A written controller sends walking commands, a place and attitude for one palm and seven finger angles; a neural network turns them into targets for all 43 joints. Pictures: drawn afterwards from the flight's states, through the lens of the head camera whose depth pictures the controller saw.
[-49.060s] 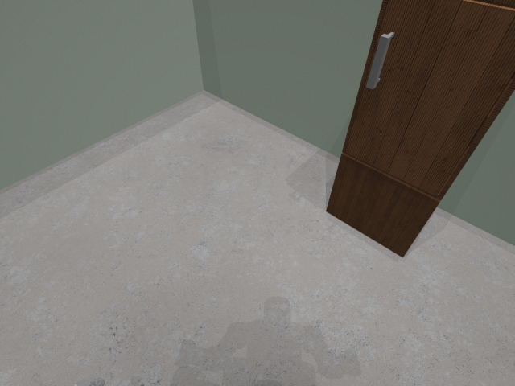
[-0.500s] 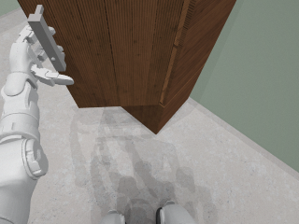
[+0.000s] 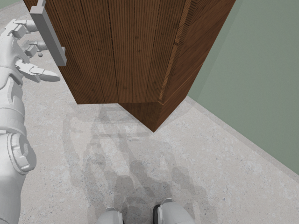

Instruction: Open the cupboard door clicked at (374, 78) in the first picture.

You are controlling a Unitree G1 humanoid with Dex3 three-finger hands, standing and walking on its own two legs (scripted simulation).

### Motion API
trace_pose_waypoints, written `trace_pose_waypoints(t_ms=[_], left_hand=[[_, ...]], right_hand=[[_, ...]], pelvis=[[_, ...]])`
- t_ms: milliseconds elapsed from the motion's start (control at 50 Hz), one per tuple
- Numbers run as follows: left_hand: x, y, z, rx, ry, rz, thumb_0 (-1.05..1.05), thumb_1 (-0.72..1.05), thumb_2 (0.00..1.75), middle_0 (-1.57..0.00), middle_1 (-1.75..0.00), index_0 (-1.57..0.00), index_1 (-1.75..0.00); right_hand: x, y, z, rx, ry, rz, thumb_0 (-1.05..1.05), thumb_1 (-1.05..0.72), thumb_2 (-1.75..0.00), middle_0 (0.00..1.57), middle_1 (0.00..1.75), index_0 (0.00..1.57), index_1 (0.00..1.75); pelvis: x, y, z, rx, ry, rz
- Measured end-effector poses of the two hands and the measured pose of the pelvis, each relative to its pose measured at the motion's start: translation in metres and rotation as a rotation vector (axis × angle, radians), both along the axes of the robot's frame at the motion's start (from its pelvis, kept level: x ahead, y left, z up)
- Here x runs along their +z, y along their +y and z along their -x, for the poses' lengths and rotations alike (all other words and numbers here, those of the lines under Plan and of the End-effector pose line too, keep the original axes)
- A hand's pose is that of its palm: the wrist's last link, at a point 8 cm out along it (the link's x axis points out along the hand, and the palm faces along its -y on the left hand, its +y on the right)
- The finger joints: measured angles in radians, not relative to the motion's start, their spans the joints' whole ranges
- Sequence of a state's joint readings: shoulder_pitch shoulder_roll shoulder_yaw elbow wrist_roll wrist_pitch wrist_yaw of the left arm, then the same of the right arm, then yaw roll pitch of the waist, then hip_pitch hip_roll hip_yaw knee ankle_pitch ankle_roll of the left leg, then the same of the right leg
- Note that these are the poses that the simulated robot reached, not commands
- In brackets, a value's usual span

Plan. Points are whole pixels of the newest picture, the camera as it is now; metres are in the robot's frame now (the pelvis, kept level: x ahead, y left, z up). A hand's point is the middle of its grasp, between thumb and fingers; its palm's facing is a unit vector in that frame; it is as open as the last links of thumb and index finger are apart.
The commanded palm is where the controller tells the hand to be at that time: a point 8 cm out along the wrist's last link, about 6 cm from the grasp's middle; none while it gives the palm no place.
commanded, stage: move the hooked fingers beside the handle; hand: left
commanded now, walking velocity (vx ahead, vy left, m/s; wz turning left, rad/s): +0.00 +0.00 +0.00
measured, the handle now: (52, 34) +0.59 +0.20 +0.11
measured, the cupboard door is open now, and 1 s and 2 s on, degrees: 45 45 45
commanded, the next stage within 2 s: slide the fingers in behind the handle in 1.28 s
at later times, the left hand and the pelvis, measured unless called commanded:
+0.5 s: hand (23, 53) +0.52 +0.26 +0.11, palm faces +0.01 -1.00 -0.01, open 14.0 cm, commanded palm +0.50 +0.30 +0.10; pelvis +0.01 +0.01 +0.00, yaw -1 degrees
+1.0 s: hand (28, 54) +0.52 +0.25 +0.11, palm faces +0.01 -1.00 -0.02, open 14.0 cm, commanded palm +0.50 +0.29 +0.10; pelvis +0.01 +0.00 +0.00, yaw -1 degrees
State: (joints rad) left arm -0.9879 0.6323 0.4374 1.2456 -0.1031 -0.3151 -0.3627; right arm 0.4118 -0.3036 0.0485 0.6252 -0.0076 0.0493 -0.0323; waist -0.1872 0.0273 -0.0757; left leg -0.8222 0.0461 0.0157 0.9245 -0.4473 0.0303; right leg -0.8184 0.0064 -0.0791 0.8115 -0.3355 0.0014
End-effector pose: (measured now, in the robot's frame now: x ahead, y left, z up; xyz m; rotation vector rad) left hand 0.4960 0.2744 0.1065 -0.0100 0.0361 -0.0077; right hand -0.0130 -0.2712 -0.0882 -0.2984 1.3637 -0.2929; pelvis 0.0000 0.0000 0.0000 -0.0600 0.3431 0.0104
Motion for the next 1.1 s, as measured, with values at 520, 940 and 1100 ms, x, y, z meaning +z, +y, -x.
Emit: trace_pose_waypoints(t_ms=[520, 940, 1100], left_hand=[[0.002, 0.036, -0.004, 0.011, -0.018, -0.015, -0.01, -0.5, 0.3, -0.3, -1.2, -0.3, -1.2], [0.0, 0.025, -0.004, 0.012, 0.029, -0.032, -0.01, -0.5, 0.3, -0.31, -1.2, -0.3, -1.2], [0.008, 0.026, 0.001, 0.015, -0.019, -0.031, -0.01, -0.5, 0.3, -0.3, -1.2, -0.3, -1.2]], right_hand=[[0.001, 0.01, 0.0, -0.009, 0.038, 0.001, 0.0, -0.9, -0.9, 0.2, 0.3, 0.21, 0.3], [-0.002, 0.012, -0.014, -0.01, 0.004, -0.029, 0.0, -0.9, -0.9, 0.2, 0.3, 0.21, 0.3], [-0.004, 0.009, -0.012, -0.004, 0.01, -0.032, 0.0, -0.9, -0.9, 0.2, 0.3, 0.21, 0.3]], pelvis=[[-0.001, 0.006, -0.007, -0.006, 0.022, 0.011], [0.001, 0.003, -0.012, -0.007, 0.016, 0.009], [0.001, -0.001, -0.01, -0.006, 0.009, 0.005]])
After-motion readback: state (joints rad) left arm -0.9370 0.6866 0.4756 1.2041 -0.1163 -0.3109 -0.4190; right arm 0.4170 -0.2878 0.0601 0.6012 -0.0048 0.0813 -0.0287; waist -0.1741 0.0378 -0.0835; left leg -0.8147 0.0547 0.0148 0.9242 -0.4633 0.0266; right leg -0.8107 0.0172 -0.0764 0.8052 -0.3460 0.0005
